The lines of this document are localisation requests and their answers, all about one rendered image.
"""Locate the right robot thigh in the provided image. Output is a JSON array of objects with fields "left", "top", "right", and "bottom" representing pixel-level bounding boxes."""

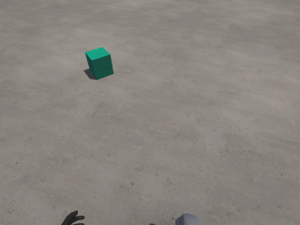
[{"left": 175, "top": 214, "right": 204, "bottom": 225}]

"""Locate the carton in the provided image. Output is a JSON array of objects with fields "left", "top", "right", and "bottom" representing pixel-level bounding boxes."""
[{"left": 85, "top": 47, "right": 114, "bottom": 80}]

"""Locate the robot left hand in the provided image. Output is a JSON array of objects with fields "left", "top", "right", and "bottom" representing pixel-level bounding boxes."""
[{"left": 61, "top": 210, "right": 85, "bottom": 225}]

